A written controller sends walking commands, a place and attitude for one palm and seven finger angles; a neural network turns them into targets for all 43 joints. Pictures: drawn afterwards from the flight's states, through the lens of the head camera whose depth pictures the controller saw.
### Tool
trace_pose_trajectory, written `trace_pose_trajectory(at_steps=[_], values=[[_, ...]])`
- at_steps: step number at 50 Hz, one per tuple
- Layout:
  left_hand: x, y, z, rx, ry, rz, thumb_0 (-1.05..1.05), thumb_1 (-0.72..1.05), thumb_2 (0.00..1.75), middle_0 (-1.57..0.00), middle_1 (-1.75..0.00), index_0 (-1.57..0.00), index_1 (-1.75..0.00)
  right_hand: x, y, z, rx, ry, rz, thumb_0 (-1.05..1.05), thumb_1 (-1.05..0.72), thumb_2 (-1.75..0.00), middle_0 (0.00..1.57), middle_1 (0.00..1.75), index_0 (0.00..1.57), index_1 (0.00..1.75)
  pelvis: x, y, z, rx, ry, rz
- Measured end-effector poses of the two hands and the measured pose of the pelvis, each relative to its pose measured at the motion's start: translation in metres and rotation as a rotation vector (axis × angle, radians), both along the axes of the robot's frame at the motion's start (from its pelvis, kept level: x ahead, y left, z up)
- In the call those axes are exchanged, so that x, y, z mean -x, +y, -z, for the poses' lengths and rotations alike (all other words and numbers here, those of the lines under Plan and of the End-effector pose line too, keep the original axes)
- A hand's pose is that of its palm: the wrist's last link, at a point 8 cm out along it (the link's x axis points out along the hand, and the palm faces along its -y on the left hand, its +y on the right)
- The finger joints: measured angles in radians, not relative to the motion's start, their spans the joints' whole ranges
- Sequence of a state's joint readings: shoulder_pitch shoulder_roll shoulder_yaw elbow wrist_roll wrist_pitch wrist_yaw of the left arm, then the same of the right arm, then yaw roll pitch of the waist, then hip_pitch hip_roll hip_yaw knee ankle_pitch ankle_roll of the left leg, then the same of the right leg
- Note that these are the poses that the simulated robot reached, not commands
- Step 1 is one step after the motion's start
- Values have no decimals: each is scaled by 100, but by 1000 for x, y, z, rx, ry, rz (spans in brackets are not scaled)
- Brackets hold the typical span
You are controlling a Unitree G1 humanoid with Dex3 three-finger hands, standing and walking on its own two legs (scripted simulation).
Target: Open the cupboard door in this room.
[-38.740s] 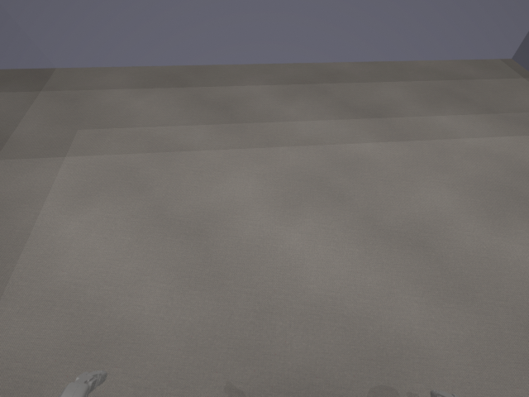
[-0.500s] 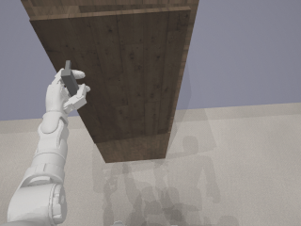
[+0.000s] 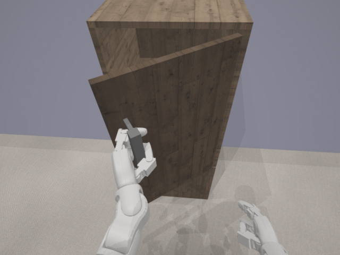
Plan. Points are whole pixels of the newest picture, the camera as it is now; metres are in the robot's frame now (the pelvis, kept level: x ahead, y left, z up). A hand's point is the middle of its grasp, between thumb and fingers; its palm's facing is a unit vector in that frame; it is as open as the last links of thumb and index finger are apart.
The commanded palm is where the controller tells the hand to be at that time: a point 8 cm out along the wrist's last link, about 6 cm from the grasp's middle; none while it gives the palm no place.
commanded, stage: pull the door open along its arc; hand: left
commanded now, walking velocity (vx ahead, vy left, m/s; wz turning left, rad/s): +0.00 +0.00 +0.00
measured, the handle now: (134, 143) +0.35 +0.11 +0.09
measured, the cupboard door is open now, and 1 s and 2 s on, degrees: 35 44 49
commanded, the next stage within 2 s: open thumb and fingers to let go in 0.24 s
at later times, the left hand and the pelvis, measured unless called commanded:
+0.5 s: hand (163, 172) +0.28 +0.03 +0.09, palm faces +0.34 -0.94 -0.02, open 6.3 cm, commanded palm +0.22 +0.07 +0.09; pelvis +0.00 -0.04 +0.01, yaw +1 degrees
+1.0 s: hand (158, 178) +0.26 +0.04 +0.09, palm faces +0.30 -0.95 -0.01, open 14.0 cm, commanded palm +0.22 +0.07 +0.09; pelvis +0.00 -0.02 +0.00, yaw +0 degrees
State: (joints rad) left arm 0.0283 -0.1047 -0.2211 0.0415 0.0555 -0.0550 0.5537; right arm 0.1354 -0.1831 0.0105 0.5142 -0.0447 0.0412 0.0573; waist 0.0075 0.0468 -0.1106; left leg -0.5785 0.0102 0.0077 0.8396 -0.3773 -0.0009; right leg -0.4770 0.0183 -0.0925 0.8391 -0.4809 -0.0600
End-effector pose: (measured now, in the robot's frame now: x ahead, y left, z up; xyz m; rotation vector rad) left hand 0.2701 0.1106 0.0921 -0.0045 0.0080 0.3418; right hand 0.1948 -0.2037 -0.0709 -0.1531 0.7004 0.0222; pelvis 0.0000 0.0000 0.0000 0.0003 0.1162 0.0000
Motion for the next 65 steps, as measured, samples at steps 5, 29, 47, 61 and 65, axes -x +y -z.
trace_pose_trajectory(at_steps=[5, 29, 47, 61, 65], values=[[17, -14, -2, -14, 27, 23, 1, 67, 75, -33, -134, -35, -134, 3, 0, -1, -33, 5, 5, 1, -91, -90, 20, 30, 20, 30, 1, -11, -2, -4, -28, -7], [38, -30, -2, -1, 44, -14, 1, 48, 71, -35, -129, -38, -132, 22, -59, 12, 27, 70, 63, 1, -91, -90, 20, 30, 20, 30, -6, -43, -6, -34, -42, -6], [43, -22, 2, -7, 26, 22, 0, -39, 34, -29, -112, -30, -112, 18, -40, 10, 22, 32, 48, 1, -91, -90, 20, 30, 20, 30, -3, -29, -2, -22, -36, -9], [39, -20, 2, -11, 23, 106, -1, -49, 30, -24, -56, -25, -56, 28, -16, 6, 15, 10, 64, 1, -91, -90, 20, 30, 20, 30, 5, -7, 0, 0, -46, 9], [39, -19, 2, -15, 24, 131, -1, -50, 30, -24, -46, -24, -48, 31, -10, 6, 5, 9, 58, 1, -91, -90, 20, 30, 20, 30, 9, -2, 1, 3, -50, 12]])
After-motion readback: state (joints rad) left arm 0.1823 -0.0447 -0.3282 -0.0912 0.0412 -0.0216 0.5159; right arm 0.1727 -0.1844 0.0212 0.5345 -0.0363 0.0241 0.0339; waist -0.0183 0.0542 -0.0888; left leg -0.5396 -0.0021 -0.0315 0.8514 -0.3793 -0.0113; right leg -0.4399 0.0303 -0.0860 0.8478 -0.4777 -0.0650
